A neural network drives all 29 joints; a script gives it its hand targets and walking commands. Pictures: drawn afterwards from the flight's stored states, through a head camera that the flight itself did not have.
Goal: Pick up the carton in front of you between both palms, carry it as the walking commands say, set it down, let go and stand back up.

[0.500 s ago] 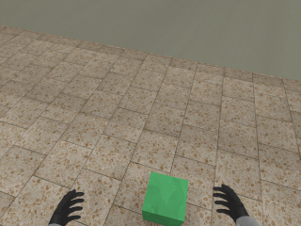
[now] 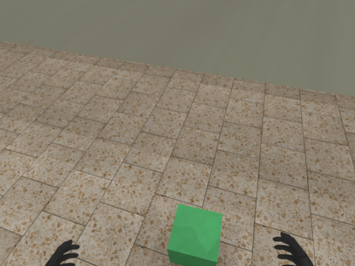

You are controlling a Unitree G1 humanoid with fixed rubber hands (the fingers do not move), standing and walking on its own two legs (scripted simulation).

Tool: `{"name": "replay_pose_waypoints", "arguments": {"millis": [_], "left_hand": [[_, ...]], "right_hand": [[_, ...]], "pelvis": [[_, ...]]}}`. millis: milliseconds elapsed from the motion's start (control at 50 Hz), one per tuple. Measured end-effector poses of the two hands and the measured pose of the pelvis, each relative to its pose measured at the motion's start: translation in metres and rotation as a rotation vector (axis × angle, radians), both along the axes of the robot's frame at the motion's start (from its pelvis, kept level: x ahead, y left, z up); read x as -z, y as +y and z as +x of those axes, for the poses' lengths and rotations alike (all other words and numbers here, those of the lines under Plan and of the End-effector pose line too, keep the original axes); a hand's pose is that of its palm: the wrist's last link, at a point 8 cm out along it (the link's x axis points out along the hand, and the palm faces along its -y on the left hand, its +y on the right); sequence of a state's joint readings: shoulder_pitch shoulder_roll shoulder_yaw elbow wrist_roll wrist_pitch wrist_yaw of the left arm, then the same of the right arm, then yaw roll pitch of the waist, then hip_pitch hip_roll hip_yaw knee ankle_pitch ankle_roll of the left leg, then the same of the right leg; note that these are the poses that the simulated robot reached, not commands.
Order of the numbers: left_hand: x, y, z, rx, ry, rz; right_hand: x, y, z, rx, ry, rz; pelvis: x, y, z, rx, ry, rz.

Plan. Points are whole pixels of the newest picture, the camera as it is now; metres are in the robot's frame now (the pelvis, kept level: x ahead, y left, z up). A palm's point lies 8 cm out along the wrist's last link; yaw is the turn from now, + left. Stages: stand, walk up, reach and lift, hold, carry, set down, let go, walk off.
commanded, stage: stand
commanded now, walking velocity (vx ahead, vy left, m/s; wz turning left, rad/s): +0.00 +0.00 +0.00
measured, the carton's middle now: (195, 238) +0.36 -0.07 -0.64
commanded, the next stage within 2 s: none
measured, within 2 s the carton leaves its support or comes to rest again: neither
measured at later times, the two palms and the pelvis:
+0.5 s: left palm out of the picture +0.12 +0.29 -0.08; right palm out of the picture +0.14 -0.29 -0.10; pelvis +0.02 -0.01 +0.01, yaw +2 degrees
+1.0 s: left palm out of the picture +0.09 +0.30 -0.08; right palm out of the picture +0.10 -0.31 -0.10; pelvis +0.00 -0.01 +0.01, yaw +1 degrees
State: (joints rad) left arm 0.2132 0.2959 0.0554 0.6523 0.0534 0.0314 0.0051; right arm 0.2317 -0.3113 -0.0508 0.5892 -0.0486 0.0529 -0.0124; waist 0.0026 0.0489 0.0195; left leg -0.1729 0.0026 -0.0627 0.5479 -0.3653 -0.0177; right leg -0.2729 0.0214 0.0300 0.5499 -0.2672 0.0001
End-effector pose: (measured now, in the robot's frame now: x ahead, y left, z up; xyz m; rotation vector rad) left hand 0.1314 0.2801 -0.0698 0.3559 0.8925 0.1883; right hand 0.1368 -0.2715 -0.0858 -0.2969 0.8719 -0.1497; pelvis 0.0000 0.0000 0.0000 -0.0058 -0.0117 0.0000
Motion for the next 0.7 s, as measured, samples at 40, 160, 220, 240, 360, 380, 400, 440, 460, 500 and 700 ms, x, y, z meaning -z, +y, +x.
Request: {"name": "replay_pose_waypoints", "arguments": {"millis": [40,160,220,240,360,380,400,440,460,500,700], "left_hand": [[0.000,0.008,-0.005,-0.014,0.021,0.021],[0.001,0.014,-0.009,-0.040,0.057,0.043],[0.003,0.012,-0.007,-0.047,0.065,0.037],[0.004,0.011,-0.007,-0.049,0.067,0.034],[0.008,0.006,-0.005,-0.060,0.079,0.016],[0.008,0.006,-0.005,-0.062,0.081,0.014],[0.009,0.005,-0.006,-0.064,0.084,0.013],[0.010,0.006,-0.007,-0.068,0.089,0.011],[0.010,0.006,-0.008,-0.070,0.092,0.010],[0.010,0.007,-0.010,-0.074,0.098,0.010],[0.011,0.014,-0.024,-0.095,0.130,0.014]], "right_hand": [[0.005,-0.006,-0.004,-0.003,0.026,-0.008],[0.013,-0.014,-0.004,-0.011,0.077,-0.022],[0.014,-0.015,-0.001,-0.016,0.087,-0.025],[0.014,-0.016,0.000,-0.018,0.089,-0.026],[0.013,-0.018,0.006,-0.025,0.097,-0.035],[0.012,-0.019,0.006,-0.026,0.099,-0.037],[0.012,-0.019,0.006,-0.026,0.101,-0.039],[0.012,-0.020,0.005,-0.027,0.105,-0.042],[0.012,-0.021,0.005,-0.027,0.107,-0.044],[0.012,-0.022,0.003,-0.026,0.113,-0.047],[0.012,-0.028,-0.012,-0.018,0.146,-0.059]], "pelvis": [[0.000,-0.001,0.002,-0.003,0.005,0.002],[-0.001,-0.004,0.010,-0.013,0.009,0.005],[-0.002,-0.005,0.013,-0.018,0.007,0.005],[-0.002,-0.006,0.014,-0.020,0.007,0.005],[-0.003,-0.008,0.017,-0.026,0.002,0.003],[-0.004,-0.008,0.017,-0.027,0.001,0.003],[-0.004,-0.008,0.017,-0.027,0.000,0.003],[-0.004,-0.009,0.017,-0.028,-0.002,0.003],[-0.005,-0.009,0.017,-0.029,-0.003,0.003],[-0.005,-0.009,0.016,-0.029,-0.005,0.003],[-0.008,-0.009,0.010,-0.028,-0.017,0.004]]}}
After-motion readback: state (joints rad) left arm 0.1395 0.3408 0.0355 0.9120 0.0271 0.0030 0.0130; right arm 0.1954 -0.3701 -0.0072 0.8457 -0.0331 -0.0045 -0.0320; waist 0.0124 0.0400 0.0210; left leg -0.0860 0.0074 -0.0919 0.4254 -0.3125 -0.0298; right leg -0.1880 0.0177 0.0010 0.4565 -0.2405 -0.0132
